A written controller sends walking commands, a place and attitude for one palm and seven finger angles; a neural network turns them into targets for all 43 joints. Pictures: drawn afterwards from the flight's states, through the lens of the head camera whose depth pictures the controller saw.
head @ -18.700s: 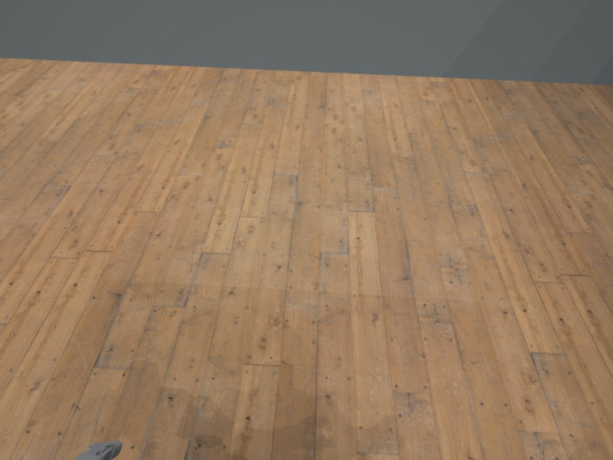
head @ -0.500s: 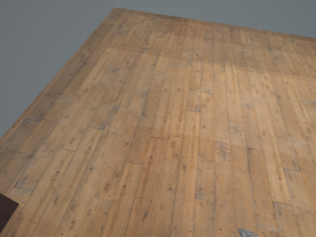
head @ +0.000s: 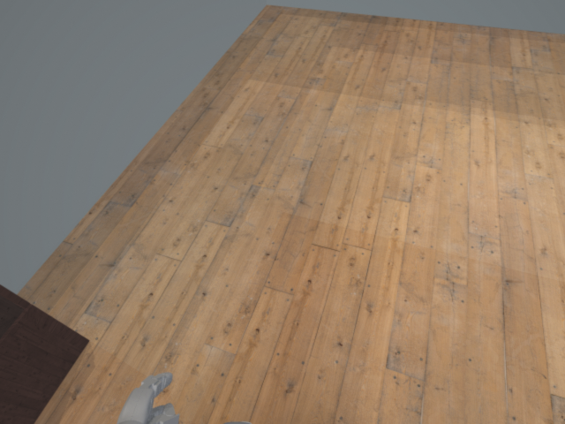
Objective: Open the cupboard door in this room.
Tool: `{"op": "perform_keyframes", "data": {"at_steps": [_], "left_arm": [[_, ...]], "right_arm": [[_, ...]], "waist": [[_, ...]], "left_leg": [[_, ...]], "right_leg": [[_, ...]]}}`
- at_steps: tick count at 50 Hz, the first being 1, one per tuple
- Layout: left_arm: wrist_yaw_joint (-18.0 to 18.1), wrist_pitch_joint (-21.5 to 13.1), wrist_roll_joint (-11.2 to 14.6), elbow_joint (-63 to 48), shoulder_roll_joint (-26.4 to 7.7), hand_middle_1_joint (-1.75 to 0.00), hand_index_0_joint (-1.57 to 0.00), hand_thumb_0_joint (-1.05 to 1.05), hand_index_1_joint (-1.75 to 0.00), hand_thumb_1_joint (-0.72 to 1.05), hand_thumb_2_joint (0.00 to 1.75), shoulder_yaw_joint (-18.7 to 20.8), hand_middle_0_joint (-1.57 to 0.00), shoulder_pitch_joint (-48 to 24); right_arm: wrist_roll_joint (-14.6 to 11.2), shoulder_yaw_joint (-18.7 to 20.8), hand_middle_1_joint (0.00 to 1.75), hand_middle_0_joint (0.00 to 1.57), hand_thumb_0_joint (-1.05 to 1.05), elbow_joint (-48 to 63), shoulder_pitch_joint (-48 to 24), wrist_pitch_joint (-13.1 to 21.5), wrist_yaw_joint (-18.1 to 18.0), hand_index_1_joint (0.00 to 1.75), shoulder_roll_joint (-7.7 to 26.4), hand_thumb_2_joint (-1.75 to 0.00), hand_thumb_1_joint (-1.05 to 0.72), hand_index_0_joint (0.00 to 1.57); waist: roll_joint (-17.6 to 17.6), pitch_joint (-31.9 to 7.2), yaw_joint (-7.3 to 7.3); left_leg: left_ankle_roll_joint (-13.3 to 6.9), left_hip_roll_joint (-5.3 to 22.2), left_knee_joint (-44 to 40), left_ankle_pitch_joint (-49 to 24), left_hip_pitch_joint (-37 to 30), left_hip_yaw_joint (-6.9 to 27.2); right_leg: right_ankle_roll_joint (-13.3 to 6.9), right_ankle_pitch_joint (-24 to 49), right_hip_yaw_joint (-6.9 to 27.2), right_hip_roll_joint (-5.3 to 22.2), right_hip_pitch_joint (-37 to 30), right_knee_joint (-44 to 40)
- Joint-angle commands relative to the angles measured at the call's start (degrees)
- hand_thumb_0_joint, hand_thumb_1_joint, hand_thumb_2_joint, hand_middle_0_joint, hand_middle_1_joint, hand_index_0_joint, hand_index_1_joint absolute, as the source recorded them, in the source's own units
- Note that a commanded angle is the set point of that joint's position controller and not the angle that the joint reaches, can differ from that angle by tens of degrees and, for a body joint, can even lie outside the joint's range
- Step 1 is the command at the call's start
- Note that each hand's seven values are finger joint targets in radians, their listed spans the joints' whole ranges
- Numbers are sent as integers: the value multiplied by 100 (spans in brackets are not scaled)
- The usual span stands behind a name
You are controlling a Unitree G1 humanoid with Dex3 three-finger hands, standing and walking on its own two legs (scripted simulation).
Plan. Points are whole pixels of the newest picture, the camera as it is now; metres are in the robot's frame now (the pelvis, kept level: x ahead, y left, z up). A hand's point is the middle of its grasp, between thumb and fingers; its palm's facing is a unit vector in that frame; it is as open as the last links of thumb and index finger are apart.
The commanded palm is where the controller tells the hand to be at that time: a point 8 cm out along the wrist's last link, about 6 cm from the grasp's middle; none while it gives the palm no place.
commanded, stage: turn to face it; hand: left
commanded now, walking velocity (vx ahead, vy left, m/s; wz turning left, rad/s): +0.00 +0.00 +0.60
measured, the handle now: out of the picture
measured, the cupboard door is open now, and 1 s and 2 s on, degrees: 0 0 0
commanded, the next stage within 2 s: take the last steps up to it in 1.90 s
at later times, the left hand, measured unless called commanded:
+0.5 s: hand out of the picture -0.06 +0.27 -0.18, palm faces +0.36 -0.89 -0.28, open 7.4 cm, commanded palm none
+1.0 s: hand out of the picture -0.03 +0.19 -0.13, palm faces +0.58 -0.76 -0.29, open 7.4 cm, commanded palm none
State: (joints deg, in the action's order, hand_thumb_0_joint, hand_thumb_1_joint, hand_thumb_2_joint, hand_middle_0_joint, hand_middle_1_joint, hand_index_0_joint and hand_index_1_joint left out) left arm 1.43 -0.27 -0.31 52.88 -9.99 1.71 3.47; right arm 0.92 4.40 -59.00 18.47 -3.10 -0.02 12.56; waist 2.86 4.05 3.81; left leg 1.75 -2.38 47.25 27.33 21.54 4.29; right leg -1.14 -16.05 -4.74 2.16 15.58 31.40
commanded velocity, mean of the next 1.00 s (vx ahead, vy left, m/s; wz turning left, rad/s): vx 0.00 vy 0.00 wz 0.60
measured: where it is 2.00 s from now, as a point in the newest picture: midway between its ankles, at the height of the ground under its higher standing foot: outside the picture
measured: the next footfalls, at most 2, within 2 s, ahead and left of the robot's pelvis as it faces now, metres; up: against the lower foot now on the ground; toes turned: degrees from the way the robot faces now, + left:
left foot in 0.38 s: -0.02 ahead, +0.15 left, +0.00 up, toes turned +22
right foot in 0.82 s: +0.11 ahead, -0.08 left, +0.00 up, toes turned +28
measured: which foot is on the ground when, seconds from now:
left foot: up 0.00-0.36, down 0.38-0.82, up 0.84-1.00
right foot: down 0.00-0.38, up 0.40-0.80, down 0.82-1.00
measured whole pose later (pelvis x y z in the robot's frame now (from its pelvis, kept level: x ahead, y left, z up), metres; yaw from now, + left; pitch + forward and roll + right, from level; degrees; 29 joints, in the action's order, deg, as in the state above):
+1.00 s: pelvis +0.00 -0.03 +0.00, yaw +37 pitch -2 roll +2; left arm 1.3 1.1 -0.8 49.6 -9.9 1.1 9.8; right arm 1.4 5.6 -54.6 12.7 -4.9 1.8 16.4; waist 3.0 4.8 2.1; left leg 3.3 -0.1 67.8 22.1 28.4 1.6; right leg -1.0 -15.7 -8.5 5.4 13.8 31.1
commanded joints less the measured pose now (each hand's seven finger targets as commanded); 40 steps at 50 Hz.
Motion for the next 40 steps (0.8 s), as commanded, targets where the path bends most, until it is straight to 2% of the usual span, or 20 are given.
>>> {"op": "perform_keyframes", "data": {"at_steps": [1, 2, 4, 9, 14, 16, 17, 18, 19, 20, 21, 22, 23, 24, 26, 31, 34, 37, 39, 40], "left_arm": [[106, -51, -48, -336, -996, -30, -20, 0, -30, 90, 90, 247, -20, 266], [93, -71, -62, -357, -955, -30, -20, 0, -30, 90, 90, 226, -20, 319], [82, -78, -78, -363, -1014, -30, -20, 0, -30, 90, 90, 231, -20, 455], [59, -30, -118, -326, -1286, -30, -20, 0, -30, 90, 90, 275, -20, 781], [24, 24, -151, -265, -1568, -30, -20, 0, -30, 90, 90, 370, -20, 994], [8, 48, -131, -243, -1637, -30, -20, 0, -30, 90, 90, 398, -20, 964], [-6, 75, -91, -244, -1631, -30, -20, 0, -30, 90, 90, 407, -20, 961], [-36, 101, -61, -297, -1462, -30, -20, 0, -30, 90, 90, 391, -20, 1072], [-91, 110, -27, -536, -1033, -30, -20, 0, -30, 90, 90, 276, -20, 975], [-54, 173, -91, -740, -1077, -30, -20, 0, -30, 90, 90, 193, -20, 487], [-7, 193, -62, -655, -949, -30, -20, 0, -30, 90, 90, 230, -20, 410], [-17, 185, -39, -580, -1065, -30, -20, 0, -30, 90, 90, 258, -20, 355], [-53, 175, -36, -490, -1087, -30, -20, 0, -30, 90, 90, 284, -20, 403], [-78, 173, -39, -419, -1089, -30, -20, 0, -30, 90, 90, 292, -20, 554], [-97, 174, -35, -351, -1101, -30, -20, 0, -30, 90, 90, 292, -20, 699], [-57, 197, -19, -501, -1074, -30, -20, 0, -30, 90, 90, 257, -20, 444], [-46, 193, 0, -611, -1000, -30, -20, 0, -30, 90, 90, 244, -20, 331], [-39, 142, 27, -604, -955, -30, -20, 0, -30, 90, 90, 241, -20, 551], [-25, 75, 34, -506, -1010, -30, -20, 0, -30, 90, 90, 277, -20, 964], [5, 9, -2, -478, -1257, -30, -20, 0, -30, 90, 90, 322, -20, 1233]], "right_arm": [[36, 163, 30, 20, 0, 508, -209, -4, 72, 30, 443, -90, -90, 20], [36, 150, 30, 20, 0, 522, -211, -22, 96, 30, 439, -90, -90, 20], [32, 136, 30, 20, 0, 579, -298, -53, 118, 30, 488, -90, -90, 20], [8, 79, 30, 20, 0, 838, -945, -55, 168, 30, 537, -90, -90, 20], [-37, -6, 30, 20, 0, 1078, -1322, 50, 179, 30, 570, -90, -90, 20], [-30, 4, 30, 20, 0, 1085, -1092, 103, 174, 30, 634, -90, -90, 20], [-15, 36, 30, 20, 0, 1051, -908, 138, 177, 30, 775, -90, -90, 20], [3, 140, 30, 20, 0, 1008, -604, 202, 172, 30, 1201, -90, -90, 20], [28, 304, 30, 20, 0, 1006, -271, 230, 139, 30, 1880, -90, -90, 20], [-23, 305, 30, 20, 0, 846, 154, 185, 93, 30, 2003, -90, -90, 20], [-11, 295, 30, 20, 0, 796, 103, 222, 9, 30, 1886, -90, -90, 20], [4, 250, 30, 20, 0, 868, -234, 213, -36, 30, 1699, -90, -90, 20], [18, 181, 30, 20, 0, 960, -590, 221, -45, 30, 1478, -90, -90, 20], [15, 136, 30, 20, 0, 1041, -804, 242, -38, 30, 1376, -90, -90, 20], [0, 134, 30, 20, 0, 1104, -938, 268, -17, 30, 1339, -90, -90, 20], [18, 183, 30, 20, 0, 1070, -783, 233, 7, 30, 1345, -90, -90, 20], [39, 233, 30, 20, 0, 1069, -815, 184, 23, 30, 1370, -90, -90, 20], [61, 266, 30, 20, 0, 1109, -983, 139, 22, 30, 1352, -90, -90, 20], [24, 281, 30, 20, 0, 1146, -1072, 116, 21, 30, 1276, -90, -90, 20], [-22, 266, 30, 20, 0, 1175, -1070, 128, 44, 30, 1103, -90, -90, 20]], "waist": [[-1097, -196, -236], [-1173, -199, -224], [-1360, -276, -262], [-1358, -293, -451], [-1576, -576, -598], [-1453, -811, -457], [-1200, -903, -331], [-226, -1152, -150], [1662, -1187, 62], [1052, -1133, 248], [1383, -1264, 192], [1303, -954, 110], [999, -751, -74], [828, -760, -218], [547, -827, -311], [448, -625, -217], [589, -506, -200], [769, -563, -299], [596, -646, -517], [45, -749, -647]], "left_leg": [[158, 551, 2283, -145, 1079, -280], [203, 549, 2325, -297, 1073, -362], [269, 573, 2262, -409, 1048, -464], [308, 595, 1305, -323, 837, -722], [185, 543, -154, -162, 286, -1025], [134, 488, -1145, -684, -199, -1187], [83, 503, -1864, -1354, -866, -1207], [-167, 1052, -2421, -2474, -2014, -473], [-994, 2649, -2525, -4893, -2826, 1565], [-1356, 2962, -2441, -5665, -2576, 1441], [-1335, 2680, -2313, -5896, -2582, 1475], [-1289, 2380, -2293, -5656, -2266, 1156], [-1163, 2033, -2294, -5534, -2011, 802], [-1046, 1804, -2307, -5406, -1932, 583], [-999, 1646, -2428, -4988, -1823, 433], [-1149, 1630, -2616, -4127, -1599, 949], [-1125, 1531, -2610, -3657, -1266, 1186], [-1043, 1383, -2404, -3665, -848, 1456], [-824, 1137, -2030, -3228, -284, 1480], [-544, 841, -1512, -2540, 226, 1291]], "right_leg": [[-609, 2136, 849, 1851, -498, -1238], [-555, 2346, 601, 1747, -488, -1204], [-551, 2293, 385, 1724, -558, -1209], [-606, 2182, 132, 1844, -732, -1182], [-612, 2689, -60, 1990, -1071, -738], [-382, 2715, -341, 1949, -1174, -261], [-150, 2386, -543, 1854, -811, 177], [200, 1444, -720, 1567, 161, 1187], [678, -2015, -767, 735, 1900, 2474], [649, -2290, -188, 650, 1998, 3125], [661, -2108, 178, 588, 2125, 3447], [666, -1738, 307, 582, 2153, 3661], [679, -1334, 358, 531, 2045, 3690], [695, -1043, 340, 487, 1909, 3677], [733, -754, 362, 442, 1686, 3518], [767, -798, 463, 329, 1508, 2765], [720, -908, 405, 184, 1119, 2059], [634, -854, 286, -35, 316, 999], [587, 7, 207, -77, -616, -178], [502, 388, 555, 315, -1338, -1003]]}}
